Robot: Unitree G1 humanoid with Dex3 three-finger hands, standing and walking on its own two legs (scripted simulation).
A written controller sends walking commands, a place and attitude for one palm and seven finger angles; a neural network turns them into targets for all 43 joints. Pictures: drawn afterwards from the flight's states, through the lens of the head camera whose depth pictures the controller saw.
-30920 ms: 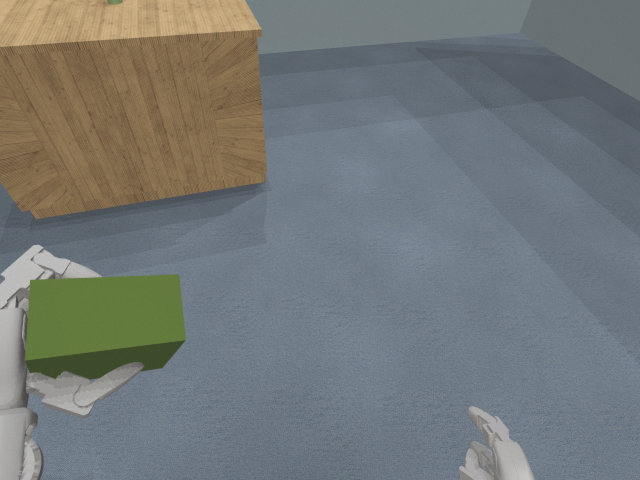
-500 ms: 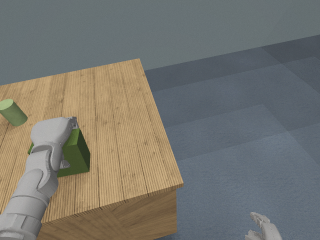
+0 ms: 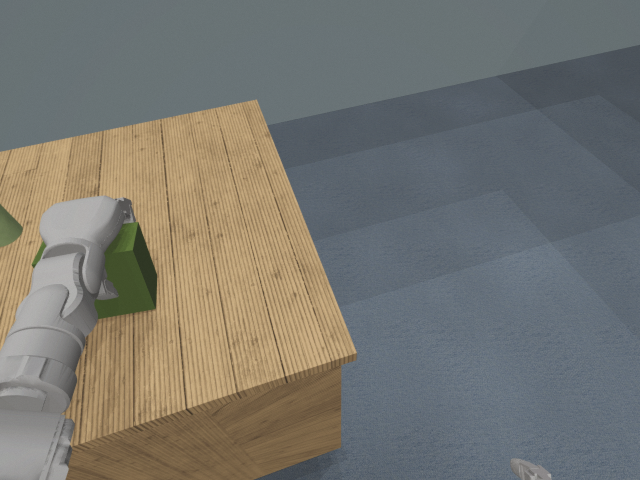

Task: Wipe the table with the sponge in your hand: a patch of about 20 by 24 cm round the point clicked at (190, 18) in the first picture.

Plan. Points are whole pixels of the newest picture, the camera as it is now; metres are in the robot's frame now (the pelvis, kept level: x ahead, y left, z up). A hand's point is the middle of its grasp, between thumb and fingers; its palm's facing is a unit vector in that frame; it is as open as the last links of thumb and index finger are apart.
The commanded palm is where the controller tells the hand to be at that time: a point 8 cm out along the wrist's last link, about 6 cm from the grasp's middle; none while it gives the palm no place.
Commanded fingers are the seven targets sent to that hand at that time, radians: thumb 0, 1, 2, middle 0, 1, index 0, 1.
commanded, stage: wipe forward along the first lane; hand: left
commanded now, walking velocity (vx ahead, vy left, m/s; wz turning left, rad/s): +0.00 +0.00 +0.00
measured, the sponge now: (107, 282) +0.36 +0.33 +0.02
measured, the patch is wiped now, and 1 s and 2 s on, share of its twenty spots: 0.55 0.70 0.70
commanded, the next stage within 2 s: slide across to the middle lane in 0.36 s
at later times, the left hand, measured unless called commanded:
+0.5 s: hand (102, 227) +0.42 +0.34 +0.07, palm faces -0.12 +0.00 -0.99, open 10.5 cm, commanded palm +0.41 +0.34 +0.12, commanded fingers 0.00 0.10 1.30 -1.20 -1.60 -1.20 -1.60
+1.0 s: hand (143, 215) +0.44 +0.28 +0.08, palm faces -0.06 -0.02 -1.00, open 10.5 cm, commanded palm +0.43 +0.28 +0.14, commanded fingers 0.00 0.10 1.30 -1.20 -1.60 -1.20 -1.60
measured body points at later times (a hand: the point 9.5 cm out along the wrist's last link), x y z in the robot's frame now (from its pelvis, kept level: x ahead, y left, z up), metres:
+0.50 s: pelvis +0.01 +0.01 +0.00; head +0.05 +0.01 +0.44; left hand +0.42 +0.34 +0.12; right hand +0.09 -0.27 -0.13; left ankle +0.05 +0.14 -0.73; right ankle -0.04 -0.11 -0.73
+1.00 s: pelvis +0.02 +0.02 +0.00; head +0.05 +0.00 +0.45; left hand +0.44 +0.28 +0.13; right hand +0.14 -0.24 -0.13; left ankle +0.05 +0.14 -0.73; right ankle -0.04 -0.11 -0.73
